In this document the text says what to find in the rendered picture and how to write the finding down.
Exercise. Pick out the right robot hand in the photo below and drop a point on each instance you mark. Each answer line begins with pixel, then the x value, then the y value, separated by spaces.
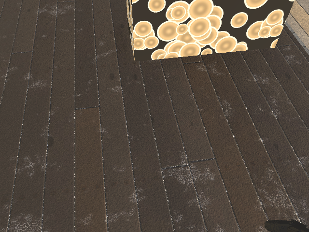
pixel 292 225

